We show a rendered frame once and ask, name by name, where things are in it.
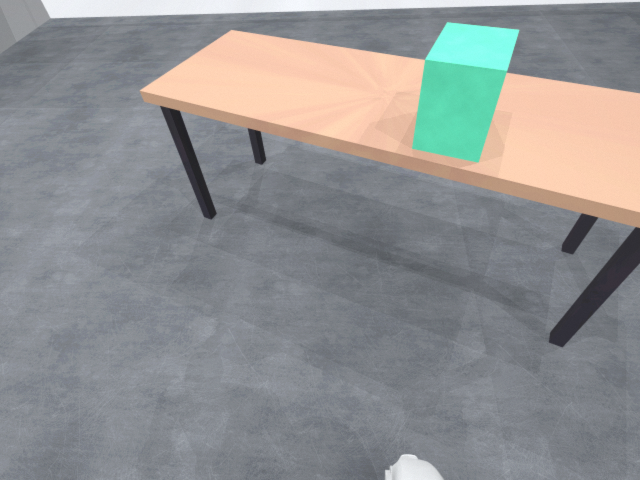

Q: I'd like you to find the right robot thigh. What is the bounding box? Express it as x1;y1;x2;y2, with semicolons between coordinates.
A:
385;459;444;480

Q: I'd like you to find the carton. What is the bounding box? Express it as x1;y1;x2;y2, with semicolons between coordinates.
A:
412;22;519;163

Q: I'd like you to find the table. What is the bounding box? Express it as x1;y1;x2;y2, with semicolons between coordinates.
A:
140;30;640;347

